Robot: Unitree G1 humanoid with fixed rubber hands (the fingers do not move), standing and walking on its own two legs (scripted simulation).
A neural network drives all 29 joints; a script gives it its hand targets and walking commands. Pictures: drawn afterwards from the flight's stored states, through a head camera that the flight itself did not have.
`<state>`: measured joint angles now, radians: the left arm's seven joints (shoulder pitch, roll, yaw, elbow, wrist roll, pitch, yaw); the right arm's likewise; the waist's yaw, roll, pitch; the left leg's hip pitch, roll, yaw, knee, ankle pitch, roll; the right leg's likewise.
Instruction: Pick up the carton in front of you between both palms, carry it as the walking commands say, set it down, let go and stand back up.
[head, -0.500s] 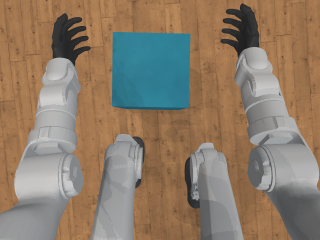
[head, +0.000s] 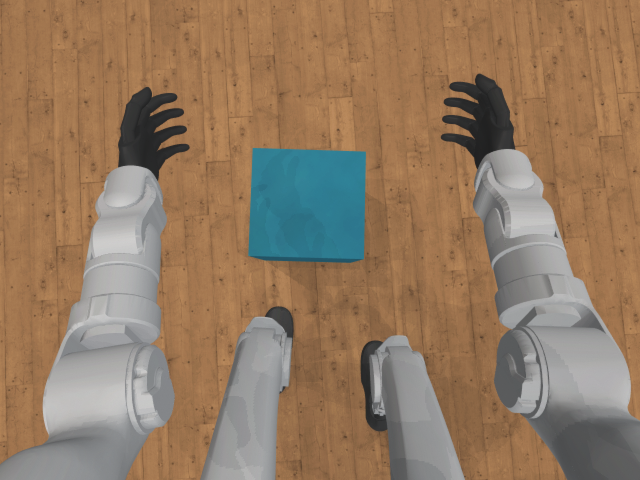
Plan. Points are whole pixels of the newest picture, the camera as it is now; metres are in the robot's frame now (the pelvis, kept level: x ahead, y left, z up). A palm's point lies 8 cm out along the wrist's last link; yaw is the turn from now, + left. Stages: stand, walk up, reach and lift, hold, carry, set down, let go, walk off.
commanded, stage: let go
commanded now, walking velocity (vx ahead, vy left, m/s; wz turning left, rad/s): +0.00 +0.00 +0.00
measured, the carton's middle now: (308, 213) +0.46 +0.07 -0.49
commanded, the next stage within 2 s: stand in 1.26 s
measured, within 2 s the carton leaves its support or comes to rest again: neither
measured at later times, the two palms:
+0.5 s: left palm (51, 263) +0.33 +0.26 +0.02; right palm (597, 247) +0.37 -0.19 +0.02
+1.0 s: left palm (18, 407) +0.24 +0.22 +0.09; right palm out of the picture +0.26 -0.24 +0.10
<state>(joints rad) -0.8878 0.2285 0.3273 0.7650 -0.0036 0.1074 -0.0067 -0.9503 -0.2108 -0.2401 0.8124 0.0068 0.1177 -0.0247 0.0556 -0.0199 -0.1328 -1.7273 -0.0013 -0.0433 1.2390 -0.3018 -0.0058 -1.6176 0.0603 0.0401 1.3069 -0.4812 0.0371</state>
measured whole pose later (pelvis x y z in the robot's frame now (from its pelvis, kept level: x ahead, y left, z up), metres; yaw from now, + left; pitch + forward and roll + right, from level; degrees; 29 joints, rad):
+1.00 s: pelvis +0.09 -0.02 +0.16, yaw +3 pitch -2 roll +1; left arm 0.23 0.22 0.05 0.41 0.01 0.10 -0.08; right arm 0.22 -0.21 -0.04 0.44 0.00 0.08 0.07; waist 0.00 -0.04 0.08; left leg -0.19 -0.01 -0.03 0.41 -0.19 -0.02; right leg -0.09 0.01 0.06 0.45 -0.33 -0.01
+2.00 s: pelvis +0.08 +0.00 +0.16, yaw +3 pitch -3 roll +0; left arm 0.27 0.31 0.05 0.79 0.02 -0.01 0.03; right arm 0.19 -0.29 -0.05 0.87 -0.02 -0.01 -0.03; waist 0.00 -0.02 0.03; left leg -0.23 -0.02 -0.04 0.50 -0.22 0.01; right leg -0.08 0.00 0.05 0.45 -0.33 0.02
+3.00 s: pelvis +0.07 +0.00 +0.16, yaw +4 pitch -3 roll +0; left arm 0.23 0.34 0.04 0.93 0.00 -0.02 0.03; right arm 0.17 -0.33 -0.02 1.00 0.00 -0.01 -0.03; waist 0.00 -0.01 0.05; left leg -0.20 -0.02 -0.06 0.41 -0.15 0.00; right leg -0.05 0.00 0.03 0.38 -0.27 0.01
